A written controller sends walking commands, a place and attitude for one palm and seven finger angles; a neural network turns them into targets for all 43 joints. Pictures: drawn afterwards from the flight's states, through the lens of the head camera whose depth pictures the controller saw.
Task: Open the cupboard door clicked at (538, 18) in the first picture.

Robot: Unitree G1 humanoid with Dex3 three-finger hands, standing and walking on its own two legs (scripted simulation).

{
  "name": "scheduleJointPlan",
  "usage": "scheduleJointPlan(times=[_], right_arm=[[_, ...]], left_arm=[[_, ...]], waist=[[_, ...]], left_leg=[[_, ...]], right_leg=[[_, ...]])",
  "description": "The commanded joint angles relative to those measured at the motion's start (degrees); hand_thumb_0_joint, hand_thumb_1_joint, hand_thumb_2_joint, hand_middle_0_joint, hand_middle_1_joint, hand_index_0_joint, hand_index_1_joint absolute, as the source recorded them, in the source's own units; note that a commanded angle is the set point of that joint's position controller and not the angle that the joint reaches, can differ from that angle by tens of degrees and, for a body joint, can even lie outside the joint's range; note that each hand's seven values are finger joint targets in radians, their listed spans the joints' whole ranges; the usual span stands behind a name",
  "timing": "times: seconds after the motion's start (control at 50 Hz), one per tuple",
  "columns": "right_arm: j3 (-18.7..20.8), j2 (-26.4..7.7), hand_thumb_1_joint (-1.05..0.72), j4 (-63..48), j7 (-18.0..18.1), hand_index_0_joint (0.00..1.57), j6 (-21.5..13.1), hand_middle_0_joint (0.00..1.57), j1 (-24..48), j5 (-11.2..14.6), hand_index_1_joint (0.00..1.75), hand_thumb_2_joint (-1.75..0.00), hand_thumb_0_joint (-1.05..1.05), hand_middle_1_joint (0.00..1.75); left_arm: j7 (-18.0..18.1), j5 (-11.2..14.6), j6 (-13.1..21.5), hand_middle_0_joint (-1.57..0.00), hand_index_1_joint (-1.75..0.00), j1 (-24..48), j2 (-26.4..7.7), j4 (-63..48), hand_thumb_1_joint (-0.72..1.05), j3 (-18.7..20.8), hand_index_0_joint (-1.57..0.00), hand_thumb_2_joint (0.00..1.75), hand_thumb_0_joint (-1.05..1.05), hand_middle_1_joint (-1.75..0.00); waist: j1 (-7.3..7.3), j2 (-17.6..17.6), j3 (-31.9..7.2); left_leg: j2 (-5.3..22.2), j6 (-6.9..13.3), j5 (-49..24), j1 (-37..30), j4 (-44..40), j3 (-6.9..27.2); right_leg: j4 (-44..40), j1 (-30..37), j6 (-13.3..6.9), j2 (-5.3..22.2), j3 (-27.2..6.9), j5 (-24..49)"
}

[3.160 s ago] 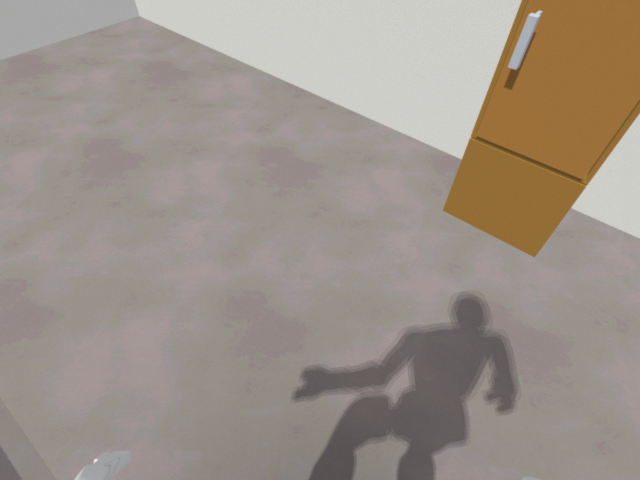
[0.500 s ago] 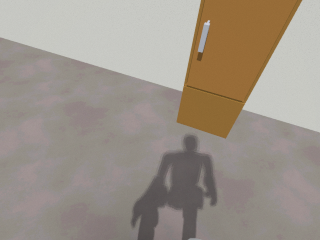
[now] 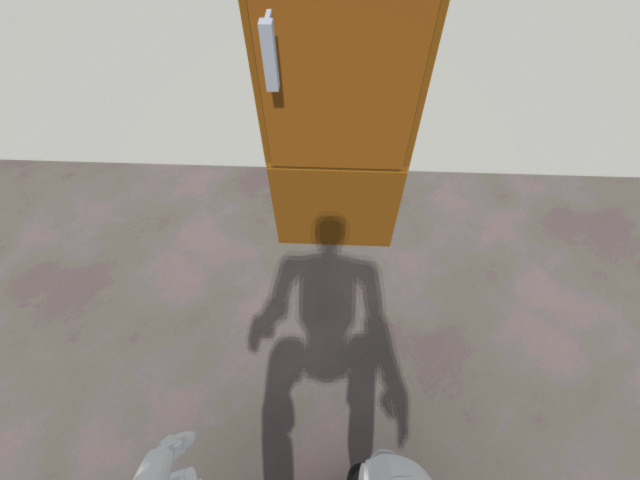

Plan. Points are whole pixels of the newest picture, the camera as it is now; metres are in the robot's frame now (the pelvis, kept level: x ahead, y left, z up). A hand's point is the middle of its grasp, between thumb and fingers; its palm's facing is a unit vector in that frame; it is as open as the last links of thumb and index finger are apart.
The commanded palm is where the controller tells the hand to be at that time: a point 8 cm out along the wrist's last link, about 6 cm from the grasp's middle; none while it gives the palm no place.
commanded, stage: take the last steps up to it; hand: left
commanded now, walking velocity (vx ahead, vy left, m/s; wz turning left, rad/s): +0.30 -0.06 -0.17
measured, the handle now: (270, 51) +0.90 +0.12 +0.04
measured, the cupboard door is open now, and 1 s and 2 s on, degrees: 0 0 0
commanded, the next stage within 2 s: come to a stop and stand still in 1.00 s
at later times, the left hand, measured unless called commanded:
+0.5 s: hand out of the picture +0.12 +0.24 -0.16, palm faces -0.02 -0.99 -0.13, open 7.4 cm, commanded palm none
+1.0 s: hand (253, 316) +0.38 +0.12 -0.15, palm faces -0.10 -0.98 -0.19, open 7.3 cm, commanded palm none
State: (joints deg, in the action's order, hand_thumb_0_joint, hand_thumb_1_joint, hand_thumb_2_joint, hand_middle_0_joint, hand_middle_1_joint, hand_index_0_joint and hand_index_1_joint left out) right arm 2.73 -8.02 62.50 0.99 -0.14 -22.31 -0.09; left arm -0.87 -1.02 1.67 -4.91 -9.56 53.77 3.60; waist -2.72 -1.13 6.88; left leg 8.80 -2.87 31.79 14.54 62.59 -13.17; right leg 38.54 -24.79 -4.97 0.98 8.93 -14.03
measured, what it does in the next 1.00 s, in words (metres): walks ahead: left foot, then right foot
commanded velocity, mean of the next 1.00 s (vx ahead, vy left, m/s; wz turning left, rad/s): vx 0.27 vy -0.06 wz -0.05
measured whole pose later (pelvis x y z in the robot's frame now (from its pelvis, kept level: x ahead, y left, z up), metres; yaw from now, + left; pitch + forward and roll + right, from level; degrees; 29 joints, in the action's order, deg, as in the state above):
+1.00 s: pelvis +0.26 -0.04 +0.02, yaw -7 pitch +0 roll +0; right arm 2.9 -6.4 67.0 0.8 -0.1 -23.6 -0.7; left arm 0.6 -0.5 3.9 -8.4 -8.4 60.1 3.6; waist -2.5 -1.6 3.3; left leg 6.7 0.1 24.8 20.8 67.2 -4.2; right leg 31.4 -16.8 -3.0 1.8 10.8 -14.5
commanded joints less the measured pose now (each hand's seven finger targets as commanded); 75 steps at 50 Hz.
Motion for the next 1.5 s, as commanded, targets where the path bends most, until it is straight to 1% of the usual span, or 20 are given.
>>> scheduleJointPlan(times=[0.0, 0.08, 0.22, 0.3, 0.34, 0.36, 0.42, 0.48, 0.62, 0.76, 0.82, 0.84, 0.86, 0.94, 1.02, 1.18, 1.24, 1.32, 1.42, 1.48], right_arm=[[0.91, -5.95, -0.9, -7.15, 0.21, 0.2, -1.28, 0.2, 4.24, -0.7, 0.3, -0.9, 0.0, 0.3], [0.9, -4.36, -0.9, -5.09, -0.18, 0.2, 0.62, 0.2, 1.25, -1.62, 0.3, -0.9, 0.0, 0.3], [0.96, -4.68, -0.9, -8.65, -1.42, 0.2, -0.52, 0.2, 8.8, -1.38, 0.3, -0.9, 0.0, 0.3], [0.92, -5.81, -0.9, -6.21, -0.79, 0.2, -2.02, 0.2, 2.1, -1.43, 0.3, -0.9, 0.0, 0.3], [2.78, -15.22, -0.9, -4.96, -0.25, 0.2, -2.4, 0.2, -5.21, -2.32, 0.3, -0.9, 0.0, 0.3], [2.67, -15.14, -0.9, -5.34, 0.13, 0.2, -1.99, 0.2, -3.85, -2.33, 0.3, -0.9, 0.0, 0.3], [0.47, -8.62, -0.9, -6.11, 0.55, 0.2, -3.22, 0.2, 2.76, -1.67, 0.3, -0.9, 0.0, 0.3], [0.44, -7.4, -0.9, -4.66, 0.82, 0.2, -4.11, 0.2, 0.84, -1.31, 0.3, -0.9, 0.0, 0.3], [0.45, -5.93, -0.9, 0.36, 1.21, 0.2, -4.32, 0.2, -7.68, -1.32, 0.3, -0.9, 0.0, 0.3], [0.97, -6.65, -0.9, 3.02, 0.88, 0.2, -3.37, 0.2, -9.54, -2.04, 0.3, -0.9, 0.0, 0.3], [1.04, -6.14, -0.9, 2.85, 0.32, 0.2, -3.39, 0.2, -6.86, -0.9, 0.3, -0.9, 0.0, 0.3], [0.44, -3.06, -0.9, 1.67, -0.2, 0.2, -3.52, 0.2, -7.24, -0.29, 0.3, -0.9, 0.0, 0.3], [-0.02, -1.97, -0.9, -0.2, 0.09, 0.2, -3.07, 0.2, -6.7, -0.02, 0.3, -0.9, 0.0, 0.3], [0.57, -1.01, -0.9, -0.14, -0.26, 0.2, -1.87, 0.2, -0.6, -0.94, 0.3, -0.9, 0.0, 0.3], [0.46, 1.4, -0.9, 0.39, -0.43, 0.2, -0.24, 0.2, -3.74, -1.3, 0.3, -0.9, 0.0, 0.3], [-1.19, -0.96, -0.9, -1.51, -0.11, 0.2, -0.78, 0.2, 3.52, -0.83, 0.3, -0.9, 0.0, 0.3], [-0.04, -8.54, -0.9, -2.2, 0.67, 0.2, -1.49, 0.2, 2.84, -0.59, 0.3, -0.9, 0.0, 0.3], [0.64, -10.32, -0.9, -3.46, 2.19, 0.2, -0.17, 0.2, 6.52, -0.62, 0.3, -0.9, 0.0, 0.3], [2.73, -12.43, -0.9, -6.01, 2.46, 0.2, 1.13, 0.2, 10.09, -1.07, 0.3, -0.9, 0.0, 0.3], [3.28, -12.11, -0.9, -7.24, 1.79, 0.2, 1.35, 0.2, 12.94, -1.35, 0.3, -0.9, 0.0, 0.3]], left_arm=[[2.36, 0.85, 0.58, -0.2, -0.3, -12.49, -11.24, 0.67, 0.9, 2.0, -0.2, 0.9, 0.0, -0.3], [2.3, -0.3, 1.09, -0.2, -0.3, -6.42, -8.62, 0.06, 0.9, 1.21, -0.2, 0.9, 0.0, -0.3], [1.22, -0.75, 0.65, -0.2, -0.3, -9.43, -10.09, 1.69, 0.9, 1.66, -0.2, 0.9, 0.0, -0.3], [0.82, 0.22, -0.15, -0.2, -0.3, -8.84, -9.02, 2.06, 0.9, 1.46, -0.2, 0.9, 0.0, -0.3], [0.13, 0.4, -0.19, -0.2, -0.3, -9.38, -2.92, 0.17, 0.9, 0.17, -0.2, 0.9, 0.0, -0.3], [-0.05, -0.64, -0.46, -0.2, -0.3, -5.02, -5.98, -1.44, 0.9, 1.09, -0.2, 0.9, 0.0, -0.3], [-0.95, -1.16, -0.53, -0.2, -0.3, -9.06, -5.72, 2.4, 0.9, 1.64, -0.2, 0.9, 0.0, -0.3], [-0.74, -0.82, -1.08, -0.2, -0.3, -12.8, -3.6, 4.78, 0.9, 1.25, -0.2, 0.9, 0.0, -0.3], [-0.91, -0.72, -1.42, -0.2, -0.3, -6.34, -2.16, 4.11, 0.9, 0.46, -0.2, 0.9, 0.0, -0.3], [-0.72, -0.23, -0.02, -0.2, -0.3, -1.17, -0.88, 3.34, 0.9, -0.24, -0.2, 0.9, 0.0, -0.3], [0.03, -0.54, 1.36, -0.2, -0.3, -17.69, -5.7, 8.82, 0.9, 1.1, -0.2, 0.9, 0.0, -0.3], [0.87, -0.82, 1.98, -0.2, -0.3, -25.52, -11.03, 10.76, 0.9, 2.52, -0.2, 0.9, 0.0, -0.3], [1.21, 0.09, 1.95, -0.2, -0.3, -28.66, -14.88, 11.51, 0.9, 2.95, -0.2, 0.9, 0.0, -0.3], [2.27, 0.32, 1.85, -0.2, -0.3, -12.83, -6.39, 7.82, 0.9, 0.67, -0.2, 0.9, 0.0, -0.3], [2.56, -0.38, 2.72, -0.2, -0.3, -11.09, -2.53, 7.22, 0.9, -0.67, -0.2, 0.9, 0.0, -0.3], [2.96, 0.21, 0.94, -0.2, -0.3, -10.33, -4.39, 6.93, 0.9, -1.19, -0.2, 0.9, 0.0, -0.3], [3.71, 0.77, -0.58, -0.2, -0.3, -15.76, -2.47, 6.89, 0.9, -1.6, -0.2, 0.9, 0.0, -0.3], [3.61, 0.57, -2.62, -0.2, -0.3, -15.54, -4.42, 6.15, 0.9, -1.04, -0.2, 0.9, 0.0, -0.3], [3.12, 0.18, -3.53, -0.2, -0.3, -13.11, -4.19, 3.8, 0.9, 0.38, -0.2, 0.9, 0.0, -0.3], [2.91, 0.26, -3.91, -0.2, -0.3, -13.49, -2.83, 2.66, 0.9, 0.73, -0.2, 0.9, 0.0, -0.3]], waist=[[5.05, 6.09, -15.68], [0.32, 6.18, -8.38], [3.17, 8.81, -5.71], [0.15, 3.27, -6.83], [-2.82, -23.08, -4.4], [-2.91, -14.01, 0.79], [1.74, -6.74, 2.54], [2.67, -6.2, -1.34], [0.27, -5.78, -0.3], [-1.05, -9.17, 0.18], [7.14, -2.19, -9.38], [10.28, 10.67, -15.9], [9.37, 17.11, -18.99], [4.02, 4.46, -4.65], [0.06, 5.9, -3.15], [1.23, 6.49, -5.9], [2.49, -7.96, -10.32], [2.24, -15.19, -7.1], [1.59, -3.84, -14.09], [2.3, -5.71, -15.4]], left_leg=[[0.75, -0.73, -6.17, 19.57, 15.83, 11.25], [0.51, -1.07, -11.36, 12.59, 5.45, 9.79], [-1.85, -0.24, -10.21, 7.53, -17.52, 7.4], [-4.09, 0.29, -15.74, -10.25, -35.54, 5.61], [17.62, 7.65, 5.21, -15.18, -53.63, 35.1], [21.51, 11.27, 8.87, -8.57, -57.23, 38.96], [12.48, 6.63, -3.67, -3.83, -56.12, 24.83], [8.55, 6.03, -19.17, -8.16, -53.79, 14.29], [9.45, 9.28, -34.1, -15.48, -52.0, 10.24], [9.87, 9.58, -41.02, -13.18, -46.19, 7.74], [5.44, 5.84, -41.98, -2.82, -26.77, 3.54], [0.23, 3.59, -22.14, 9.48, -11.3, -0.03], [-5.71, 2.8, 3.65, 16.68, 3.79, 5.08], [0.81, 3.52, -9.34, 17.74, 8.9, 11.92], [-0.36, 1.75, -12.88, 11.83, -1.64, 9.52], [-3.85, 1.04, -26.19, -0.97, -32.65, 8.04], [7.23, 6.57, -67.65, -11.48, -35.28, 16.47], [12.41, 13.41, -75.97, -9.42, -41.45, 20.7], [13.27, 15.5, -67.47, -15.11, -37.93, 18.15], [11.29, 13.53, -54.42, -9.27, -39.27, 15.77]], right_leg=[[-15.64, 25.29, -7.78, 18.37, -21.22, 39.62], [-22.34, 7.24, -5.12, 13.36, -14.43, 17.63], [-26.56, 6.36, -5.87, 12.26, -18.47, -9.89], [-18.33, 0.36, -1.99, 7.79, -15.15, -15.25], [9.05, -14.78, 3.95, -2.36, -3.01, -18.34], [17.29, -16.56, 3.45, 1.1, -8.71, -15.96], [24.71, -13.73, 4.26, 3.18, -9.92, -3.78], [26.39, -12.18, 5.79, 3.25, -9.03, 2.44], [17.32, -16.37, 6.84, 5.56, -5.63, 3.98], [-2.35, -3.34, 3.99, 2.43, -0.34, -1.19], [-10.94, 24.3, 1.52, 2.12, -1.83, 6.51], [-13.22, 37.19, -2.17, 15.5, -16.46, 7.54], [-19.17, 39.45, -6.43, 24.35, -31.24, 13.34], [-24.57, 16.23, -4.5, 19.3, -17.38, 8.42], [-25.26, 8.88, -3.37, 15.02, -6.36, 19.83], [-16.64, 13.29, -1.4, 10.6, -3.3, 28.06], [-9.8, 9.78, 5.11, 5.47, -2.93, 6.52], [7.21, 6.0, 6.08, 2.73, -5.6, -18.44], [20.94, -1.77, 6.46, 1.52, -9.66, -18.31], [15.74, 2.86, 6.71, 1.78, -8.43, -15.59]])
